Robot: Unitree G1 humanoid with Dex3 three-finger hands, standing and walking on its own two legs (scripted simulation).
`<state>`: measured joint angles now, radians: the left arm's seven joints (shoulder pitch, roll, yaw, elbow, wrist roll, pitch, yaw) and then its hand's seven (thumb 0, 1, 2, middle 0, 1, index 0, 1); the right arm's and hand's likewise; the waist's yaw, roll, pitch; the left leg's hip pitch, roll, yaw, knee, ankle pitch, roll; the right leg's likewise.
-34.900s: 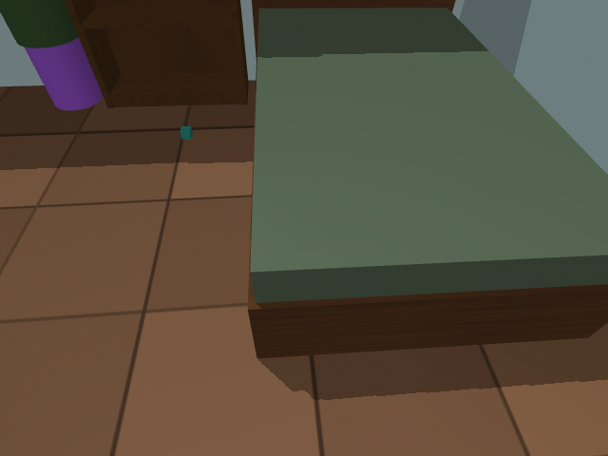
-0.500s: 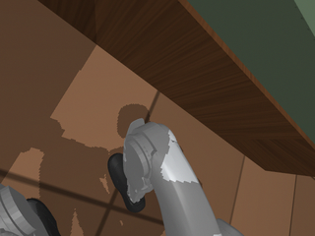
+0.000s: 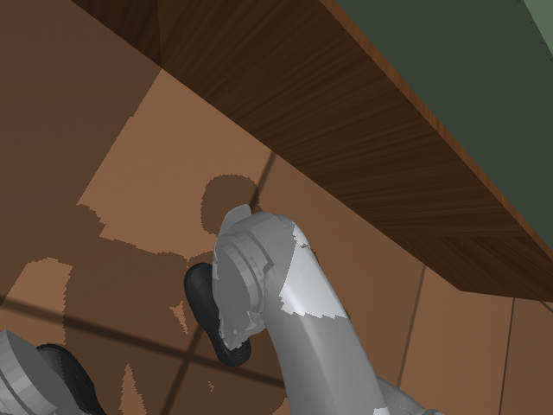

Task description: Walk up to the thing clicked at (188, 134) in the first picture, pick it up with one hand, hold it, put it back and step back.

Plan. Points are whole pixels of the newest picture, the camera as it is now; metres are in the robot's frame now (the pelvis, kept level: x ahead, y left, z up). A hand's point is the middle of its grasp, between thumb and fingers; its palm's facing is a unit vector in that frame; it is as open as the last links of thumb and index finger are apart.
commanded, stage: close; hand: left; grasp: from above
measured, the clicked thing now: out of the picture +0.45 +0.37 -0.29
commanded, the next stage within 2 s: settle in 1.98 s
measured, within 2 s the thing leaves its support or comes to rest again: neither
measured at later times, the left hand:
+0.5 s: hand out of the picture +0.45 +0.36 -0.26, palm faces -0.23 -0.38 -0.90, open 13.8 cm
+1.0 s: hand out of the picture +0.45 +0.36 -0.26, palm faces -0.22 -0.39 -0.89, open 12.6 cm
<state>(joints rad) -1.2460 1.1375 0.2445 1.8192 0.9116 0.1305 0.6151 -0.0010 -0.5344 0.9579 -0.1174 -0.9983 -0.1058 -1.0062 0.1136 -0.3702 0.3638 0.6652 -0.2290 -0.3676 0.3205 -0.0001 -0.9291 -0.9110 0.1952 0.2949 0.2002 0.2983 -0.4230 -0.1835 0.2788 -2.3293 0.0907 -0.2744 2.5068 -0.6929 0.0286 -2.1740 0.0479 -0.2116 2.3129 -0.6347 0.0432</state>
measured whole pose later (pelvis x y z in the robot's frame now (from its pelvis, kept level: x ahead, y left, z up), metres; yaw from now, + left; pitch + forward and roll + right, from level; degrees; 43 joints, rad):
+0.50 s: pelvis +0.00 +0.00 +0.01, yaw +0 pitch +27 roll -16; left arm -1.27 1.13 0.25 1.80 0.89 0.19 0.64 0.00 -0.47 0.93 -0.14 -0.98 -0.13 -0.99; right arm 0.14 -0.38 0.36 0.65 -0.23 -0.35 0.33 0.01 -0.93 -0.91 0.20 0.29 0.20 0.30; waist -0.45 -0.17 0.28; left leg -2.33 0.09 -0.27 2.49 -0.69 0.03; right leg -2.17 0.05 -0.21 2.29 -0.63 0.05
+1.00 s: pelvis +0.00 +0.00 +0.01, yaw +0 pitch +27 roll -16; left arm -1.28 1.13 0.25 1.80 0.87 0.19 0.64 0.00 -0.27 0.80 -0.29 -0.85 -0.29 -0.85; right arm 0.12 -0.38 0.36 0.65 -0.24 -0.36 0.33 0.00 -0.92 -0.90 0.20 0.29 0.20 0.30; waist -0.44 -0.18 0.29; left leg -2.32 0.10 -0.28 2.49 -0.69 0.03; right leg -2.17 0.05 -0.22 2.29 -0.63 0.04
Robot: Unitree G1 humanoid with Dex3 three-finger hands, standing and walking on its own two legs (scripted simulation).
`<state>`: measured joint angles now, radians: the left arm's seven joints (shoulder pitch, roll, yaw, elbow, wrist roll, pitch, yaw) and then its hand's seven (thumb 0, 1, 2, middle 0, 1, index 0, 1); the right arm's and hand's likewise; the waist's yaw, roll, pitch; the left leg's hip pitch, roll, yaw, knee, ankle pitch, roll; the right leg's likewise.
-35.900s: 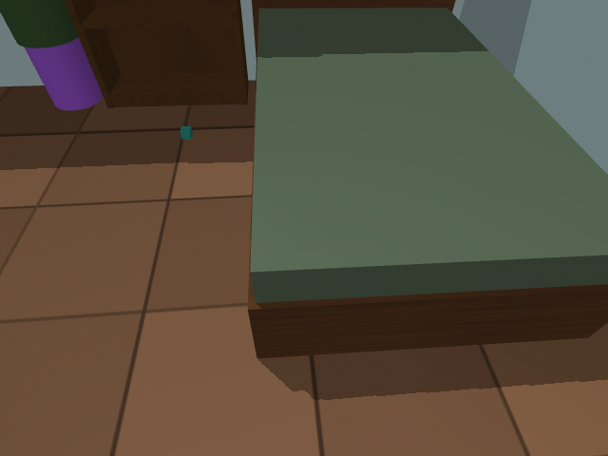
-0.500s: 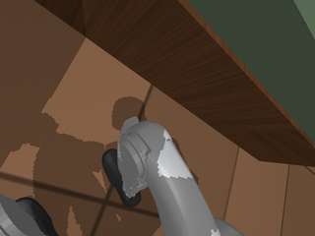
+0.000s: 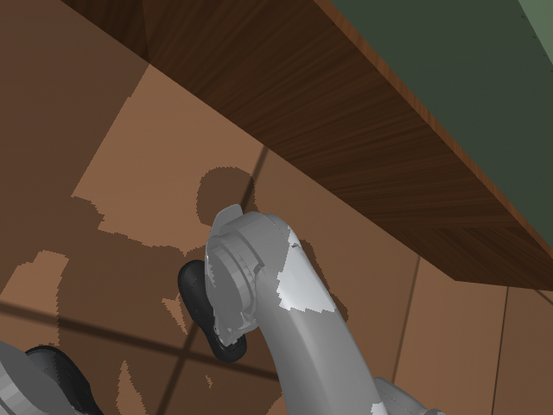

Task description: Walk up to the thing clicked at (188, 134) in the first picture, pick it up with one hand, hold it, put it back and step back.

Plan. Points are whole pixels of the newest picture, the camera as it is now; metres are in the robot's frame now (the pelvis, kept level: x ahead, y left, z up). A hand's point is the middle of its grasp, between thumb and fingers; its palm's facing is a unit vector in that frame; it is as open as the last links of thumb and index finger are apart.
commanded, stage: close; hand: left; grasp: from above
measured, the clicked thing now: out of the picture +0.45 +0.37 -0.30
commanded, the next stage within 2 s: settle in 0.98 s
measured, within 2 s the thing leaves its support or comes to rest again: leaves its support in 1.42 s
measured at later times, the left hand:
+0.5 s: hand out of the picture +0.45 +0.36 -0.26, palm faces -0.24 -0.38 -0.89, open 10.1 cm
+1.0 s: hand out of the picture +0.45 +0.36 -0.26, palm faces -0.24 -0.38 -0.89, open 7.7 cm
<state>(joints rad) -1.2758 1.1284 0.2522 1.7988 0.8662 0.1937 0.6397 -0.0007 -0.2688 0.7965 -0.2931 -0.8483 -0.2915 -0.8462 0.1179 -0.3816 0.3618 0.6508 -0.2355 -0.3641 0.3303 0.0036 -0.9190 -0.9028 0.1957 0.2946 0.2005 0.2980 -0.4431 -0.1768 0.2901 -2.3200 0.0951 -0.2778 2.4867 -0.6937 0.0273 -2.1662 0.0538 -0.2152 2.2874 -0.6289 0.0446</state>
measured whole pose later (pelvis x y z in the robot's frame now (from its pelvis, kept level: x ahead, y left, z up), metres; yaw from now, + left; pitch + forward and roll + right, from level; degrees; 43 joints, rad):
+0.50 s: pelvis +0.00 +0.00 +0.00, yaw +0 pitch +27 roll -16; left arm -1.27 1.12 0.23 1.80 0.87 0.19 0.63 0.00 0.06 0.59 -0.56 -0.62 -0.57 -0.61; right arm 0.13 -0.39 0.36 0.66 -0.23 -0.37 0.33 0.01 -0.92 -0.90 0.20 0.29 0.20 0.30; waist -0.45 -0.17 0.29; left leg -2.32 0.09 -0.27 2.49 -0.69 0.03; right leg -2.17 0.05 -0.21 2.29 -0.63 0.05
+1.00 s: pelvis +0.00 +0.00 +0.00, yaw +0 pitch +27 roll -16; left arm -1.26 1.12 0.25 1.80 0.90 0.18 0.62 -0.02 0.30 0.38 -0.77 -0.39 -0.86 -0.43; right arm 0.13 -0.38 0.36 0.65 -0.23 -0.36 0.32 0.00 -0.90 -0.90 0.20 0.29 0.20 0.30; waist -0.45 -0.17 0.28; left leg -2.32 0.09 -0.27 2.49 -0.69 0.03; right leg -2.17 0.05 -0.21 2.29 -0.62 0.05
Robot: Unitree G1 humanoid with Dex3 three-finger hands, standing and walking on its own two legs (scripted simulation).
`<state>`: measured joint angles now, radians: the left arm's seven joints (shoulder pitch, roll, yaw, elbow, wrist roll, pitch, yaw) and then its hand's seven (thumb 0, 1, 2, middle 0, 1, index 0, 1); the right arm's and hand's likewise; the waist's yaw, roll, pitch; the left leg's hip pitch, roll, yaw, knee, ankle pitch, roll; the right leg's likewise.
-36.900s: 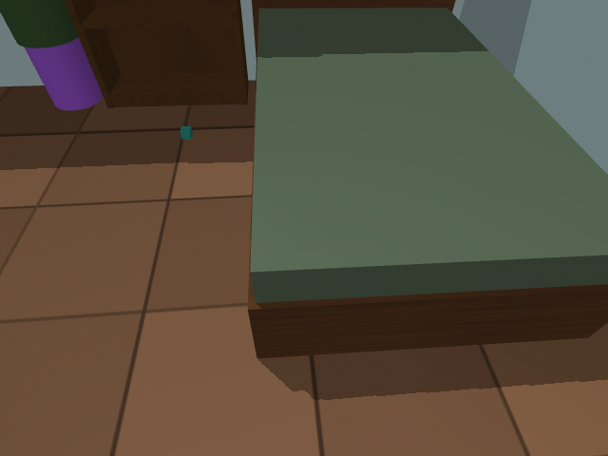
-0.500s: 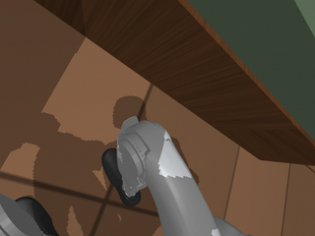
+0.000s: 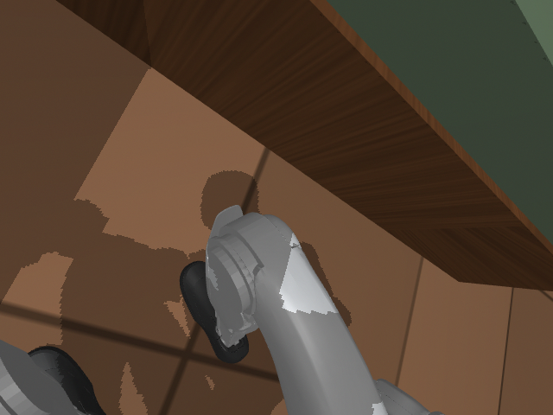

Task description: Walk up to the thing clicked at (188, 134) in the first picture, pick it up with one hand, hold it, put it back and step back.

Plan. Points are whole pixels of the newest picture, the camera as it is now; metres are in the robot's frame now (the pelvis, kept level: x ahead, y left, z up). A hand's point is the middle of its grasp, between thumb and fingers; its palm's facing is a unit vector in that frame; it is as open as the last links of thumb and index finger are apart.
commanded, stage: settle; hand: left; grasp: from above
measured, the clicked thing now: out of the picture +0.45 +0.38 -0.30
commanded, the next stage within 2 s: lift in 0.86 s
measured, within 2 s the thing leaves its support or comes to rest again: leaves its support in 0.42 s
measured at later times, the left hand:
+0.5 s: hand out of the picture +0.46 +0.38 -0.23, palm faces -0.19 -0.37 -0.91, open 6.5 cm
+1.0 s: hand out of the picture +0.45 +0.38 -0.16, palm faces -0.20 -0.36 -0.91, open 6.1 cm
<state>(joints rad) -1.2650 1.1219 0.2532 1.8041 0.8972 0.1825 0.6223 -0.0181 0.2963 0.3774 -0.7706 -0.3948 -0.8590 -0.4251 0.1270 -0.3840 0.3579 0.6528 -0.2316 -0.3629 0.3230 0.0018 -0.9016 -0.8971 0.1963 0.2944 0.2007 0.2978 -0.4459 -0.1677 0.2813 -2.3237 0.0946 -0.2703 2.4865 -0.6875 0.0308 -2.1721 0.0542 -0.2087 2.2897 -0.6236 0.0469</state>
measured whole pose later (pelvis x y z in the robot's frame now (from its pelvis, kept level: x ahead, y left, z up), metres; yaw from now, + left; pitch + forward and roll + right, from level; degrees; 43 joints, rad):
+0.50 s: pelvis +0.01 +0.00 +0.01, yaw +1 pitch +30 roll -15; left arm -1.20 1.02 0.25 1.60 0.90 0.25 0.54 -0.05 0.41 0.16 -0.88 -0.22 -1.06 -0.27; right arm 0.18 -0.36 0.30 0.67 -0.20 -0.33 0.32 0.00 -0.91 -0.90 0.20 0.29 0.20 0.30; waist -0.40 -0.13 0.19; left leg -2.33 0.09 -0.25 2.46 -0.70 0.02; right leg -2.19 0.04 -0.19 2.29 -0.64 0.03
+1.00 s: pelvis +0.01 -0.01 +0.00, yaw +6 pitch +32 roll -9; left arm -1.16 0.84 0.23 1.54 0.90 0.29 0.41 -0.04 0.41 0.19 -0.87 -0.23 -1.11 -0.32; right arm 0.20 -0.34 0.17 0.76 -0.15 -0.27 0.27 0.00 -0.90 -0.90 0.20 0.29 0.20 0.30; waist -0.32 -0.02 0.04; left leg -2.35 0.08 -0.16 2.43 -0.67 0.01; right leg -2.26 0.02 -0.12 2.33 -0.64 0.01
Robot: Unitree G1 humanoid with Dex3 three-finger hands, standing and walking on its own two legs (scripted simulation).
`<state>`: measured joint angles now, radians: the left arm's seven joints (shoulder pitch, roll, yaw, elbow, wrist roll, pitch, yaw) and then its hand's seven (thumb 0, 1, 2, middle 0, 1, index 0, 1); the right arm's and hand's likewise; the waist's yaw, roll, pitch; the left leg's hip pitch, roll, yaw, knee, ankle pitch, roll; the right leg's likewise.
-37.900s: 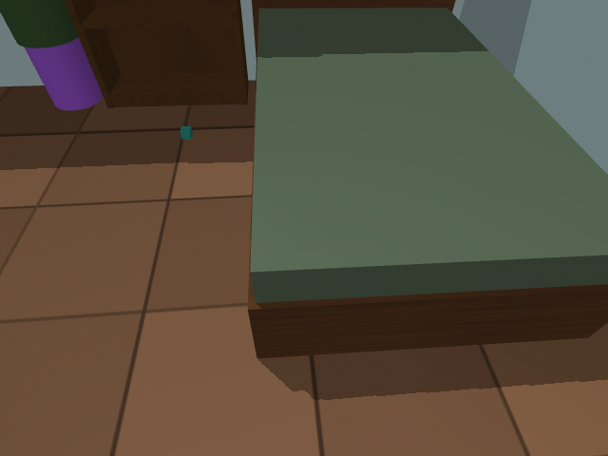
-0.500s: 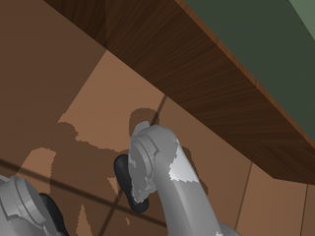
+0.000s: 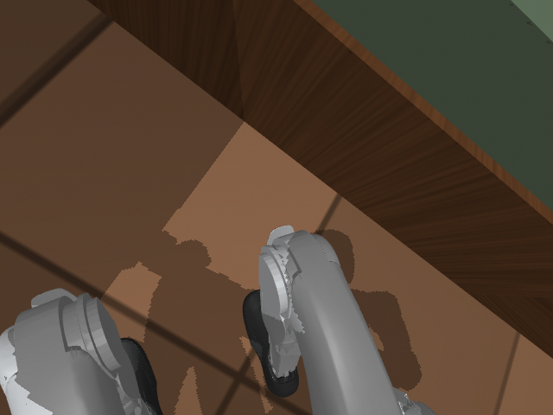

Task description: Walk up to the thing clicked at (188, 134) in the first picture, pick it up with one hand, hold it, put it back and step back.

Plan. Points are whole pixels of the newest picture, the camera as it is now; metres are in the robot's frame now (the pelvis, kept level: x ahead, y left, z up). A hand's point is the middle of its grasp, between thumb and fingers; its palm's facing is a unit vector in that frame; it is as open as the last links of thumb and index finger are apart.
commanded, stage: lift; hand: left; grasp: from above
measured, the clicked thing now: out of the picture +0.49 +0.37 -0.21
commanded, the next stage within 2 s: hold in 1.68 s
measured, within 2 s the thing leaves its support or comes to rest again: neither
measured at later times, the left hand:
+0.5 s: hand out of the picture +0.43 +0.35 -0.04, palm faces -0.28 -0.31 -0.91, open 6.1 cm
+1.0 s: hand out of the picture +0.36 +0.31 +0.16, palm faces -0.28 -0.34 -0.90, open 6.1 cm
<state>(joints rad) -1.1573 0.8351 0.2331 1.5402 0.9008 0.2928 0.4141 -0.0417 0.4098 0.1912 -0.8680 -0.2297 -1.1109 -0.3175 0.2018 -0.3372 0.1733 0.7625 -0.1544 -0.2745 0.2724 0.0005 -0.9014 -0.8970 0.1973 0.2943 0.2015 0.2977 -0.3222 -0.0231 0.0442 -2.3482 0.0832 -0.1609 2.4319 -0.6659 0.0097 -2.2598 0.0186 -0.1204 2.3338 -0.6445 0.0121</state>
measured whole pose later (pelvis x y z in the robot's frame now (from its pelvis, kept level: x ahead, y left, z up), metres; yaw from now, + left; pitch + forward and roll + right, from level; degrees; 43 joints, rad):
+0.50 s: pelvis +0.00 +0.00 +0.06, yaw +4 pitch +34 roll -5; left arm -0.90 0.61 0.14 1.23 0.88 0.32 0.24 -0.05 0.43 0.18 -0.85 -0.25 -1.08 -0.33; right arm 0.21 -0.30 0.03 0.76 -0.05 -0.14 0.21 0.00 -0.92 -0.90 0.20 0.29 0.20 0.30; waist -0.18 0.06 -0.14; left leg -2.17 0.08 -0.09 2.23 -0.66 0.01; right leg -2.11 0.00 -0.07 2.18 -0.66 0.00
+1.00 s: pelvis +0.02 -0.01 +0.25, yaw +8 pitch +27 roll -3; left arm -0.58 0.40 -0.05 0.93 0.75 0.52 0.24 -0.05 0.39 0.25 -0.84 -0.28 -1.09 -0.38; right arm 0.17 -0.25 0.01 0.81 0.04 -0.13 -0.02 0.00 -0.90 -0.90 0.20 0.29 0.20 0.30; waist -0.11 0.05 -0.20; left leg -1.49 0.08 -0.04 1.59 -0.57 -0.02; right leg -1.45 0.00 -0.06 1.56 -0.58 -0.01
